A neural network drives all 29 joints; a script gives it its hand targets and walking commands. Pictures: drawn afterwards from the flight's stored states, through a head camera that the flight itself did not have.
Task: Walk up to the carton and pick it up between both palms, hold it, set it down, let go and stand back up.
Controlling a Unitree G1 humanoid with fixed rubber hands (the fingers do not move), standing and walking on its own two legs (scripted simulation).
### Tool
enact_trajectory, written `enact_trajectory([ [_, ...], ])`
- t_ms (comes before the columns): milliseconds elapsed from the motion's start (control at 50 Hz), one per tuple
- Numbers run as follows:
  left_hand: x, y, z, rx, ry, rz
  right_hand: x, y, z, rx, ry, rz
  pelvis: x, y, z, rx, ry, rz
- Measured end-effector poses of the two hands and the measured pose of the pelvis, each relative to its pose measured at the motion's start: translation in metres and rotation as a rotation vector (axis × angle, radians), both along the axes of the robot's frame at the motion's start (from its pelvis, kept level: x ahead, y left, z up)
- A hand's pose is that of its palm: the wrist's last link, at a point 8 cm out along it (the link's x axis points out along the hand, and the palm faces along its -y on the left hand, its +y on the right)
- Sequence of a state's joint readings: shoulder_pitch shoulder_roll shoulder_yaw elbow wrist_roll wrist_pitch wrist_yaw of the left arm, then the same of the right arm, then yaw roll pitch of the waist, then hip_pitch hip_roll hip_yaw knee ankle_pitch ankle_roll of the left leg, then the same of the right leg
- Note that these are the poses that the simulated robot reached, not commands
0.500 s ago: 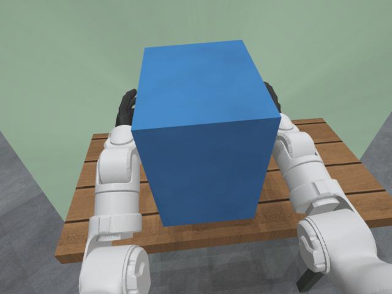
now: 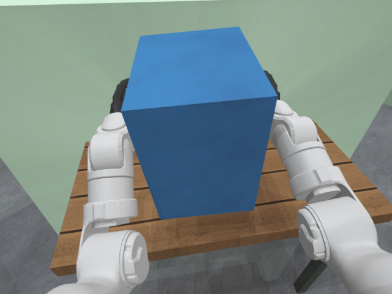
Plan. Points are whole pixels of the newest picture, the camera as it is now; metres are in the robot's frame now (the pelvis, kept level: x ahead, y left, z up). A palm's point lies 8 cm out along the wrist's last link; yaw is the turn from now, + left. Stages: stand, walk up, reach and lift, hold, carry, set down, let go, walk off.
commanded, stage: reach and lift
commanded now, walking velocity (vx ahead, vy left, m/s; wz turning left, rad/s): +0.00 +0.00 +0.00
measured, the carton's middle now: (198, 125) +0.38 +0.00 +0.20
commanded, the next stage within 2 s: hold in 0.94 s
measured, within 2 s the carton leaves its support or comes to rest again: neither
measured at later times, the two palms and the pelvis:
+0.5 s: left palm (118, 104) +0.37 +0.15 +0.26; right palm (273, 93) +0.39 -0.14 +0.26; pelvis +0.00 +0.00 +0.00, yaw +0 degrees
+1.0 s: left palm (119, 99) +0.36 +0.14 +0.27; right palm (280, 87) +0.38 -0.14 +0.28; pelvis +0.00 +0.00 +0.00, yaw +0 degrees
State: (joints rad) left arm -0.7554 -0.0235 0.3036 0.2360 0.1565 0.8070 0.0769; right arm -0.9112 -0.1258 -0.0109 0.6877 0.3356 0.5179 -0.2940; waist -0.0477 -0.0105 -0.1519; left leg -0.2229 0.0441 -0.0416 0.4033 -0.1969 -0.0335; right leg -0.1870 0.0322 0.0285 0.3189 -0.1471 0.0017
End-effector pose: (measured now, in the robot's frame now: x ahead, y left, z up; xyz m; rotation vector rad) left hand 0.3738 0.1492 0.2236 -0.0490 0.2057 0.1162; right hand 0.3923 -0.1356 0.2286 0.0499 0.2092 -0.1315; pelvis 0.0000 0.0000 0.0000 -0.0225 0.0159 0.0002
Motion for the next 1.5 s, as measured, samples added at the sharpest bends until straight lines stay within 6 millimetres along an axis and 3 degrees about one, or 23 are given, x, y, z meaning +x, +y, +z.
enact_trajectory([
  [400, -0.01, -0.002, 0.034, 0.002, -0.024, 0.002, -0.012, -0.002, 0.029, -0.009, -0.021, -0.002, -0.002, 0.0, 0.0, 0.0, -0.002, 0.0],
  [760, 0.002, -0.002, 0.03, 0.0, 0.001, -0.006, 0.0, -0.002, 0.033, -0.005, 0.009, -0.003, 0.003, 0.0, 0.0, 0.0, 0.005, 0.001],
  [1180, -0.014, -0.004, 0.059, 0.013, -0.027, -0.005, -0.017, -0.004, 0.055, -0.006, -0.015, -0.001, 0.0, 0.0, 0.0, 0.0, 0.0, 0.001],
  [1500, -0.005, -0.004, 0.05, 0.011, -0.001, -0.009, -0.008, -0.004, 0.049, -0.011, 0.014, 0.0, 0.001, 0.0, 0.0, 0.0, 0.002, 0.001],
])
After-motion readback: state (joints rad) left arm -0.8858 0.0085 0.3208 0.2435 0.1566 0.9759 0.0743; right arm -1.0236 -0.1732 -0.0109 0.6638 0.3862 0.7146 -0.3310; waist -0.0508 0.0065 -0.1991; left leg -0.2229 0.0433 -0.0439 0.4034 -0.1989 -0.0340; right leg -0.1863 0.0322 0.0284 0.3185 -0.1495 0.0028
